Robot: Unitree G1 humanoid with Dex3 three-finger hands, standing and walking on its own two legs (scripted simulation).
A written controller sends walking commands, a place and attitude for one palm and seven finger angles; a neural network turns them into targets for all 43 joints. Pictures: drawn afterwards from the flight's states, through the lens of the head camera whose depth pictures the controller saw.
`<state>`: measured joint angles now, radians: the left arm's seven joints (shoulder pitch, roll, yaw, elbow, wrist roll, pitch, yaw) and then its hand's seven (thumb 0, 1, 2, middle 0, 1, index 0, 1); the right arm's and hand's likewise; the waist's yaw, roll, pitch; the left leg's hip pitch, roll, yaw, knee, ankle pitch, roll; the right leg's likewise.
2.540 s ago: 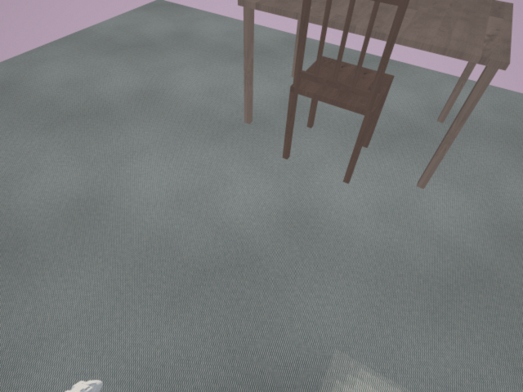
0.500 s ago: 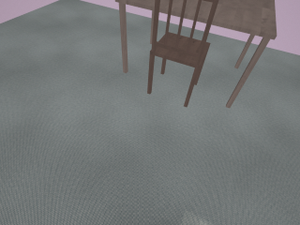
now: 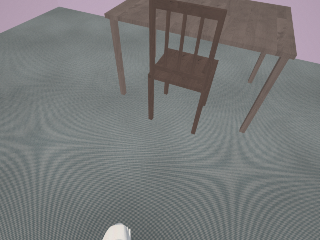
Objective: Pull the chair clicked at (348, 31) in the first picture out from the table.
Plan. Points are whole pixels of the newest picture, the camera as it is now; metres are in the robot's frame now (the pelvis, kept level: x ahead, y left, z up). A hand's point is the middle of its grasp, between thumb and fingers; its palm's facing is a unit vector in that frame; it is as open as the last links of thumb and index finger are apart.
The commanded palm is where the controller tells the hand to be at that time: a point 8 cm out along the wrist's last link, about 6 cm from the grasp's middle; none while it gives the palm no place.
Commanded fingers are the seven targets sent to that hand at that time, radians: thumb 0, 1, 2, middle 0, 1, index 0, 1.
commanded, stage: walk to a spot facing it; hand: left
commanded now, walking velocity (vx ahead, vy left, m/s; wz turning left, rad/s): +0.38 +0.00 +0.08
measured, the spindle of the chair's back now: (181, 45) +1.09 -0.09 -0.06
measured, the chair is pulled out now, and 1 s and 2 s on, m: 0.00 0.00 0.00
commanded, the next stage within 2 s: turn to face it in 0.48 s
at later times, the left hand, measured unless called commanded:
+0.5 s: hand (81, 222) +0.21 +0.24 -0.18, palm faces +0.03 -0.99 -0.15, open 7.4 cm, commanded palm none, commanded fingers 0.00 0.90 0.90 -0.20 -0.30 -0.20 -0.30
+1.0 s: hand (120, 141) +0.49 +0.17 -0.16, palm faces -0.24 -0.95 -0.21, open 7.3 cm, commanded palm none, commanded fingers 0.00 0.90 0.90 -0.20 -0.30 -0.20 -0.30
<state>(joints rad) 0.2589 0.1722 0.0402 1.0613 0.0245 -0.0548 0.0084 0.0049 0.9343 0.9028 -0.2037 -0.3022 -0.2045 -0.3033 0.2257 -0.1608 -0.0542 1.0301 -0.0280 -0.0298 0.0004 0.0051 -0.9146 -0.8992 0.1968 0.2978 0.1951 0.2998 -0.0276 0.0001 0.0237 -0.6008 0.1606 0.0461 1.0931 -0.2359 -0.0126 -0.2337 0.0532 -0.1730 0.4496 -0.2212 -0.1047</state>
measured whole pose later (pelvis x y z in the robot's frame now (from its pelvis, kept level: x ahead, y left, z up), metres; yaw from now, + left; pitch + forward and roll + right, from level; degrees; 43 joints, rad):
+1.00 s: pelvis +0.35 +0.02 +0.00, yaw -14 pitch +0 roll +0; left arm 0.14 0.17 0.04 0.97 0.02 0.02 0.01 0.00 0.91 0.90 -0.20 -0.30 -0.21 -0.30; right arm 0.22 -0.17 -0.03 1.00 -0.02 0.02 -0.02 0.01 -0.91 -0.90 0.20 0.30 0.20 0.30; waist -0.03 0.01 0.05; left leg -0.47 0.12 0.06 0.98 -0.42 -0.06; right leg -0.34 0.02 -0.08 0.51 -0.16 -0.06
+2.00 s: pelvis +0.54 -0.05 -0.01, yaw -23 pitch -1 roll +0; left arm 0.34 0.15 0.05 1.13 0.02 0.00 0.00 0.01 0.91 0.90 -0.20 -0.30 -0.20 -0.30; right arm 0.20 -0.13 -0.04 1.01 -0.02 -0.06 -0.02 0.00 -0.93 -0.90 0.20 0.30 0.20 0.30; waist 0.01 -0.06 0.04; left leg -0.32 0.05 0.15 0.58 -0.25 0.03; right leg -0.34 -0.04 -0.05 1.08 -0.45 -0.04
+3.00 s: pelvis +0.58 -0.07 +0.00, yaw -22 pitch -1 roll +1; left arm 0.30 0.15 0.00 1.12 0.02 0.02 0.04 0.00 0.91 0.90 -0.20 -0.30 -0.20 -0.30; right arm 0.18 -0.17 -0.02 1.06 0.00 0.02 -0.03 0.00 -0.94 -0.90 0.20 0.30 0.20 0.30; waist 0.01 0.01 0.03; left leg -0.25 0.00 0.09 0.42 -0.17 0.01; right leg -0.15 -0.02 -0.03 0.47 -0.32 -0.01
